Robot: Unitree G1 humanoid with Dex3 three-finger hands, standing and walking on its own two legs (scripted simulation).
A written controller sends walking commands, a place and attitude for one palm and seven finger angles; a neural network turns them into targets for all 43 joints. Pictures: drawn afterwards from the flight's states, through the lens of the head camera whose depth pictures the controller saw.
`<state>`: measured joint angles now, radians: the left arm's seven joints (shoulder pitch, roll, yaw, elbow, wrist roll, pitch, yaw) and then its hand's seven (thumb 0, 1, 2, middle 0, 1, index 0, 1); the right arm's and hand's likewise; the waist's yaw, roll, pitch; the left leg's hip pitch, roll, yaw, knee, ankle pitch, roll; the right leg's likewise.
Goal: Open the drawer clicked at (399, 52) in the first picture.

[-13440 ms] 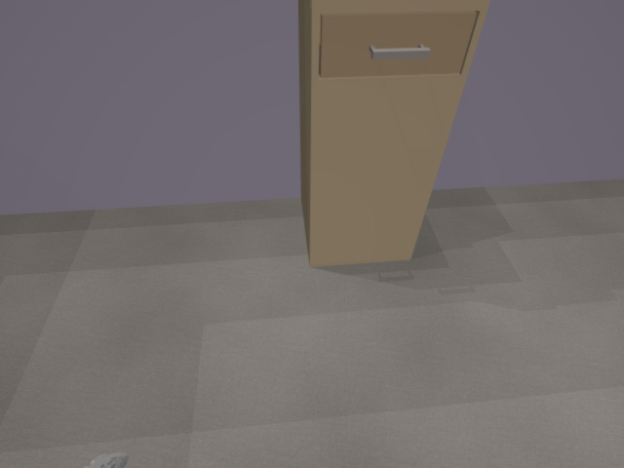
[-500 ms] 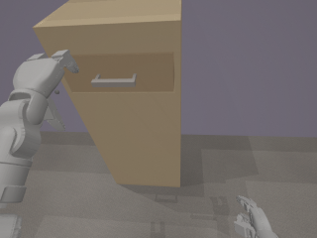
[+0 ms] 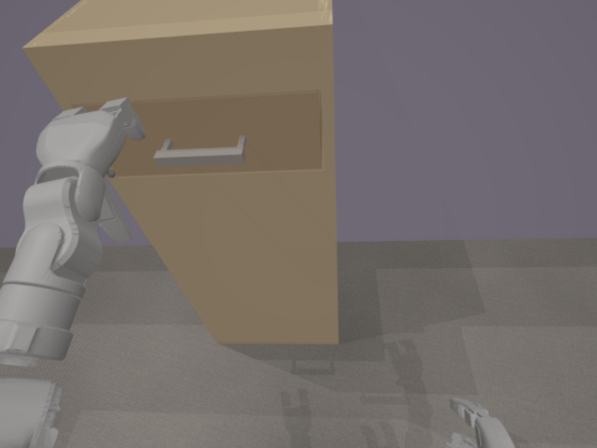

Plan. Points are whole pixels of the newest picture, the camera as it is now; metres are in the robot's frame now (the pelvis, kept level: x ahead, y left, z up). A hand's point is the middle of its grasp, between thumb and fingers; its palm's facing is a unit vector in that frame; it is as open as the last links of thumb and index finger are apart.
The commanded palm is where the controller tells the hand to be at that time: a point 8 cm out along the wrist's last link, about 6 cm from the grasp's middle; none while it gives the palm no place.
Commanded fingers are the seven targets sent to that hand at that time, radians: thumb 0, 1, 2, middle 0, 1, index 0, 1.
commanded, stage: move the hooked fingers above the handle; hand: left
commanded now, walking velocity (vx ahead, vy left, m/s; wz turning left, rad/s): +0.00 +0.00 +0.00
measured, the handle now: (202, 149) +0.53 +0.22 +0.11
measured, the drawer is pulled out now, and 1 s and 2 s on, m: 0.00 0.00 0.00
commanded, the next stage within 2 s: none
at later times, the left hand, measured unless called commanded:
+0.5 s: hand (151, 164) +0.44 +0.25 +0.16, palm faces -0.12 +0.02 -0.99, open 13.8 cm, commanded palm +0.43 +0.22 +0.23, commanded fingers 0.00 -0.50 0.30 -0.30 -1.20 -0.30 -1.20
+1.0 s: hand (187, 120) +0.48 +0.20 +0.20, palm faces +0.01 +0.00 -1.00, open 13.6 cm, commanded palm +0.48 +0.22 +0.22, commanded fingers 0.00 -0.50 0.30 -0.30 -1.20 -0.30 -1.20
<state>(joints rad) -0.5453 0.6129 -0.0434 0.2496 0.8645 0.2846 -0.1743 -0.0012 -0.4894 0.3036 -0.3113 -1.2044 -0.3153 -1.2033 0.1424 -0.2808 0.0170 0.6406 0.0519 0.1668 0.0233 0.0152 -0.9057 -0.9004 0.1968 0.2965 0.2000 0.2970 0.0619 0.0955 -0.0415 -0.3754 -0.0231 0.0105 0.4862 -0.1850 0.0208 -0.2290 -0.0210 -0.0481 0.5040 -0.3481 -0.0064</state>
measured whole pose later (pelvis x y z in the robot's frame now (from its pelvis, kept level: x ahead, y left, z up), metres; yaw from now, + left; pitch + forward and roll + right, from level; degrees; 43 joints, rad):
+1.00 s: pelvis -0.01 -0.01 -0.01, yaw -2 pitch +8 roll +0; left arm -1.05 0.59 -0.12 0.97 0.99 0.10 -0.10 0.00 -0.49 0.30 -0.37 -1.24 -0.34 -1.28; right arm 0.29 -0.27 0.01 0.70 0.07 0.18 -0.05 0.01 -0.91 -0.90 0.20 0.30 0.20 0.30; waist -0.08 0.06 -0.11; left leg -0.49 0.02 0.03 0.55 -0.21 0.01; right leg -0.35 0.02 -0.03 0.57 -0.36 -0.03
